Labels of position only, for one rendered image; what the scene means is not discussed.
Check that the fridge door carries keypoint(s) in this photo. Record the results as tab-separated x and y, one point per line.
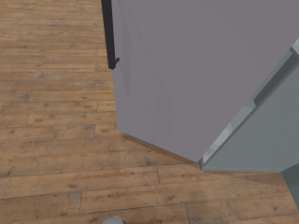
187	67

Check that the handle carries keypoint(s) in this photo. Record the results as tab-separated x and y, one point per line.
109	33

